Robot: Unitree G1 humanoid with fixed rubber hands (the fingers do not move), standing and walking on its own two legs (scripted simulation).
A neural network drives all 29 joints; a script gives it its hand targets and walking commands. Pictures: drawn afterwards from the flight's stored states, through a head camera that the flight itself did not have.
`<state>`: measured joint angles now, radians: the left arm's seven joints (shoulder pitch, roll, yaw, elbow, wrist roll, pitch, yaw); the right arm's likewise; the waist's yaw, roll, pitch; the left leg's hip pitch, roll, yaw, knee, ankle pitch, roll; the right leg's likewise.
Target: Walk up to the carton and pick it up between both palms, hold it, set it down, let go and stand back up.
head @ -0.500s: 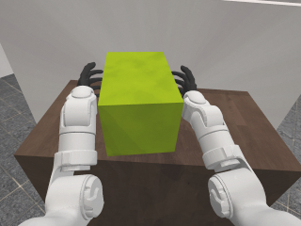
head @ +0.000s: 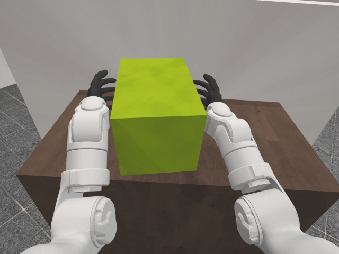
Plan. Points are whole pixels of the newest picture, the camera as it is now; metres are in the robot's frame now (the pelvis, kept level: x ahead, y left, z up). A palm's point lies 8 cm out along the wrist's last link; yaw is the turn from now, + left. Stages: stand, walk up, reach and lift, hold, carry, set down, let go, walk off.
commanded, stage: hold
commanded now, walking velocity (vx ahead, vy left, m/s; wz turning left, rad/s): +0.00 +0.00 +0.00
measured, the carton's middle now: (155, 110) +0.40 +0.02 +0.19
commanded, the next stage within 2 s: set down in 0.58 s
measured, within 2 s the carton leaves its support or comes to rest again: neither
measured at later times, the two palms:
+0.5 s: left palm (95, 103) +0.37 +0.15 +0.23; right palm (211, 106) +0.38 -0.11 +0.22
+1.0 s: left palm (99, 92) +0.40 +0.15 +0.24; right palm (211, 105) +0.39 -0.11 +0.22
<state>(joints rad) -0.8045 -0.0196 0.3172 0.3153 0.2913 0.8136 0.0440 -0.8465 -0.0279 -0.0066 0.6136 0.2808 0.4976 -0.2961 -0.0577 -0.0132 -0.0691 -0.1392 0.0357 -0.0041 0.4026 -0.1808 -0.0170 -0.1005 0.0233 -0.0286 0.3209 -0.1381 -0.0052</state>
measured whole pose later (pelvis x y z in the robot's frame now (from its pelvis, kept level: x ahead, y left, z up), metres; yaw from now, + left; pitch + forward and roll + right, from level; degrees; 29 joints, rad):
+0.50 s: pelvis +0.00 +0.00 +0.00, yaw +0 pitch -5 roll -1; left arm -0.80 -0.02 0.32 0.32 0.29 0.81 0.04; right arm -0.85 -0.03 -0.01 0.61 0.28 0.50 -0.30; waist -0.06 -0.02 -0.07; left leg -0.14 0.04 0.00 0.40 -0.18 -0.02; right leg -0.10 0.02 -0.03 0.32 -0.14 -0.01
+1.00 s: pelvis +0.01 +0.00 +0.00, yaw +0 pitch -5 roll -1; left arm -0.94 -0.02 0.40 0.52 0.43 0.60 -0.06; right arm -0.85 0.09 -0.25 0.71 0.02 0.28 -0.22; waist -0.06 -0.07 -0.05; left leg -0.12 0.04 -0.01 0.38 -0.18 -0.01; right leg -0.08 0.02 -0.03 0.31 -0.14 -0.01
